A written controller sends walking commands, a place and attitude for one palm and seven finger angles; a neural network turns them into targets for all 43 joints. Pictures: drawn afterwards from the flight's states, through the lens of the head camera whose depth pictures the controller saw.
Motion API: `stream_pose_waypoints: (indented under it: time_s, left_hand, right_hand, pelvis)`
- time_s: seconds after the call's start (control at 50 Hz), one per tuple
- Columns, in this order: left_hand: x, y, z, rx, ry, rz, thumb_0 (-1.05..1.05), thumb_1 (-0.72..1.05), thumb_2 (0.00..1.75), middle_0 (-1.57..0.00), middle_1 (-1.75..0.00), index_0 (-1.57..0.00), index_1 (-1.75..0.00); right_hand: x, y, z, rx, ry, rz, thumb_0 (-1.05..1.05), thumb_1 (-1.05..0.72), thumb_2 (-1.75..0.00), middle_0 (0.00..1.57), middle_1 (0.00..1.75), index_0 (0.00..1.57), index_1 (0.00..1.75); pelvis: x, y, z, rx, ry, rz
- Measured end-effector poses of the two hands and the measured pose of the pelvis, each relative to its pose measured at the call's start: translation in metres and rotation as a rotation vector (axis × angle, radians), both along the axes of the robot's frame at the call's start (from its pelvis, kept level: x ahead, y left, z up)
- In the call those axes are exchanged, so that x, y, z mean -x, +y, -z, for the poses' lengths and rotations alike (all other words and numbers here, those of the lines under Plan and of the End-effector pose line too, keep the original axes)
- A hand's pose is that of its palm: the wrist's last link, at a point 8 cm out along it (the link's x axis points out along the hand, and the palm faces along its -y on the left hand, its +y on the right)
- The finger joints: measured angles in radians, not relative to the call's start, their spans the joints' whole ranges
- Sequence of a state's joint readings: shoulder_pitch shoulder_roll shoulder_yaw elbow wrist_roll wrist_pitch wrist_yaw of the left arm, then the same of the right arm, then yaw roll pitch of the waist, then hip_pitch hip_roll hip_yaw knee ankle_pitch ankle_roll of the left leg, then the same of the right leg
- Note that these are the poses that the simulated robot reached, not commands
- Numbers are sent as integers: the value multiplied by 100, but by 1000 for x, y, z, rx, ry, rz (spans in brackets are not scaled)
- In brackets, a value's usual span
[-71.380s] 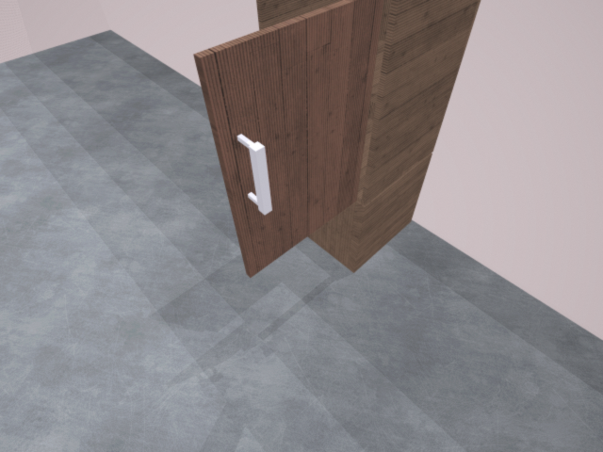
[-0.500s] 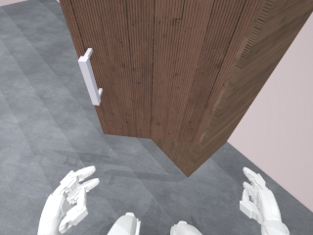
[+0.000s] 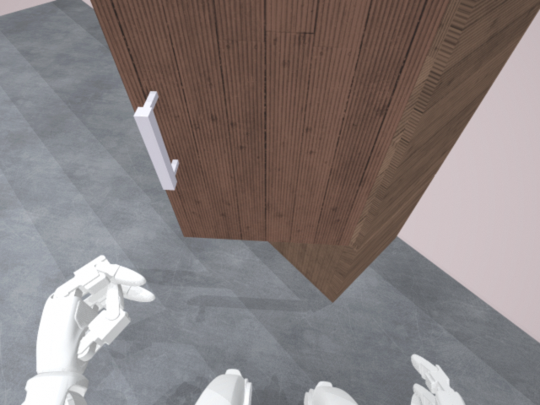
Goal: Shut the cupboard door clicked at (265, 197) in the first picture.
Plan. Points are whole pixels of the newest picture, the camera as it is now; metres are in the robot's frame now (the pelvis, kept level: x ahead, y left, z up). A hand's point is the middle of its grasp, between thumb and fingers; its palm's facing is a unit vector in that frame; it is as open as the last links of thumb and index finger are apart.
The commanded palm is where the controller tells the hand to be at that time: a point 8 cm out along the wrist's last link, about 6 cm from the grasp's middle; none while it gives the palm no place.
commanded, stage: raise the hand and make a fist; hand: left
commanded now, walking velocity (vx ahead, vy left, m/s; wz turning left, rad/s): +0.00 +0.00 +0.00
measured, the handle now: (161, 144) +0.49 +0.22 +0.09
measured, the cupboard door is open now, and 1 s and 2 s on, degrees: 44 44 44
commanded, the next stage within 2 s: bring the fist close to the handle in 0.98 s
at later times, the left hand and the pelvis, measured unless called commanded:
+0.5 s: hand (124, 304) +0.23 +0.20 +0.07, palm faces -0.03 -1.00 -0.02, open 3.1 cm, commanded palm +0.21 +0.26 +0.09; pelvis +0.02 +0.02 +0.02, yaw +1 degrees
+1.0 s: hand (118, 295) +0.23 +0.20 +0.10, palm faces +0.05 -1.00 -0.04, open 3.1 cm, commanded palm +0.20 +0.24 +0.09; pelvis +0.01 +0.00 +0.02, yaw +1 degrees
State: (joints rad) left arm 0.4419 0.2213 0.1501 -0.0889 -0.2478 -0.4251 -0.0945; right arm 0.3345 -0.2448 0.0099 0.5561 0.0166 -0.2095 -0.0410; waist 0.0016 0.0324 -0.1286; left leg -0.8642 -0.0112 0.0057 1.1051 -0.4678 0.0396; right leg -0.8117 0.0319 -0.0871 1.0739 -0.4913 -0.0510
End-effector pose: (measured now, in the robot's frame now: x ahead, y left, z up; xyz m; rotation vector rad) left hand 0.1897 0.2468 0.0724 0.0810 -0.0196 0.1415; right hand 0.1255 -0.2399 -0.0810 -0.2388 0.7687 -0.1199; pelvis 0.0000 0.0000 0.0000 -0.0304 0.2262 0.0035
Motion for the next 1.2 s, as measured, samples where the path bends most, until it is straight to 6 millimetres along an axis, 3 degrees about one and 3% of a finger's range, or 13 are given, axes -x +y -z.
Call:
stream_pose_waypoints:
  time_s: [0.14, 0.3, 0.36, 0.48, 0.64, 0.82, 0.96, 1.12, 1.2]
  left_hand:
    - [-11, -16, 22, 76, 109, 198, 1, 91, 90, -101, -119, -101, -119]
    - [-18, 14, -20, 41, -23, 50, 2, 90, 90, -116, -135, -116, -135]
    - [-19, 14, -19, 46, -14, 68, 1, 91, 90, -121, -140, -121, -141]
    - [-21, 4, -2, 66, 122, 171, 1, 91, 90, -127, -147, -127, -147]
    - [-25, 25, -37, 26, -29, 76, 1, 90, 90, -130, -150, -129, -150]
    - [-21, -1, -6, 86, 133, 170, 1, 91, 90, -130, -150, -130, -150]
    - [-18, 5, -33, 34, -35, 85, 1, 90, 90, -130, -150, -130, -150]
    - [-14, -15, -11, 72, 108, 168, 1, 90, 90, -130, -150, -130, -150]
    - [-20, -8, -19, 46, 40, 124, 1, 90, 90, -130, -150, -130, -150]
  right_hand:
    - [-38, 3, -12, 34, -84, -2, 1, -91, -90, 20, 30, 20, 30]
    - [-78, 36, -40, -13, -183, -65, 1, -91, -90, 20, 30, 20, 30]
    - [-84, 46, -41, -32, -185, -99, 1, -91, -90, 20, 30, 20, 30]
    - [-78, 50, -42, -38, -160, -100, 1, -91, -90, 21, 30, 21, 30]
    - [-56, 39, -37, -31, -108, -78, 1, -91, -90, 21, 30, 21, 30]
    - [-39, 18, -38, -11, -99, -30, 1, -91, -90, 21, 30, 20, 30]
    - [-43, 11, -36, -12, -117, -50, 1, -91, -90, 20, 30, 20, 30]
    - [-49, 12, -35, -41, -141, -46, 1, -91, -90, 21, 30, 20, 30]
    - [-51, 11, -34, -34, -139, -52, 1, -91, -90, 21, 30, 20, 30]
  pelvis:
    - [-5, 12, 0, 12, 9, -2]
    - [-17, 18, -11, 16, -14, -7]
    - [-17, 19, -12, 20, -18, -15]
    - [-16, 20, -17, 22, -33, -15]
    - [-14, 17, -21, 19, -54, -16]
    - [-11, 11, -23, 5, -58, -4]
    - [-8, 4, -20, 3, -62, -9]
    - [-7, -1, -20, -4, -62, -6]
    - [-7, -4, -19, -4, -61, -6]
